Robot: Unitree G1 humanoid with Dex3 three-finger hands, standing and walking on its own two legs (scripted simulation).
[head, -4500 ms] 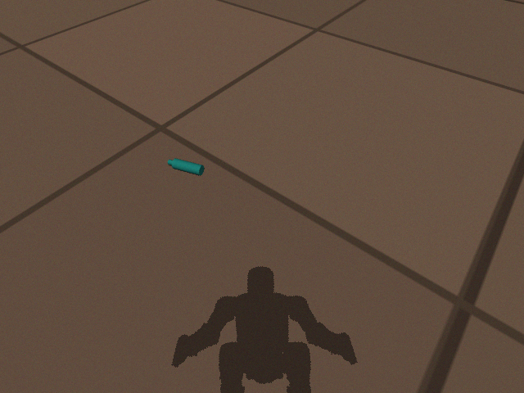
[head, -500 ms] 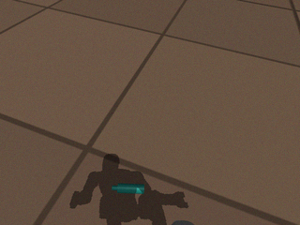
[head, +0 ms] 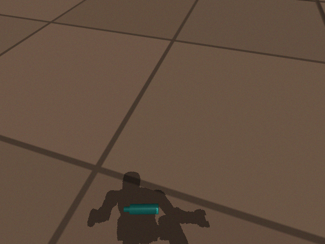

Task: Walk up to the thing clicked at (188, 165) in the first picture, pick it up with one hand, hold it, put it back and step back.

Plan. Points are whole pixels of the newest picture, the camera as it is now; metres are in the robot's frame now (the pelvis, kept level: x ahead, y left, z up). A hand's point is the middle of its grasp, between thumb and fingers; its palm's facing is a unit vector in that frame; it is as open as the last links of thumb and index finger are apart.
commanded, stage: walk up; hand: left
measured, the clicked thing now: (141, 209) +0.43 +0.16 -0.73
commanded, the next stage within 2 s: stand in 0.94 s
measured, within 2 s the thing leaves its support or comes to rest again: neither
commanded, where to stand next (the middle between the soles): +0.05 -0.02 m, yaw +0 degrees
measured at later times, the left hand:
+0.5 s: hand out of the picture +0.11 +0.26 -0.15, palm faces -0.01 -0.95 -0.32, open 7.3 cm
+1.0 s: hand out of the picture +0.09 +0.27 -0.14, palm faces +0.01 -0.95 -0.33, open 7.3 cm
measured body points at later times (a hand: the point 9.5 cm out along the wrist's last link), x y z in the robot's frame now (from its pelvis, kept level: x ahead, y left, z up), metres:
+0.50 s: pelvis +0.01 +0.01 +0.01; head +0.03 +0.02 +0.46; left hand +0.11 +0.31 -0.12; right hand +0.08 -0.30 -0.11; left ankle +0.03 +0.17 -0.73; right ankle +0.00 -0.13 -0.73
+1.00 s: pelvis +0.01 +0.02 +0.02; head +0.03 +0.02 +0.47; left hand +0.09 +0.32 -0.12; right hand +0.11 -0.29 -0.11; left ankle +0.03 +0.17 -0.73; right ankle +0.00 -0.13 -0.73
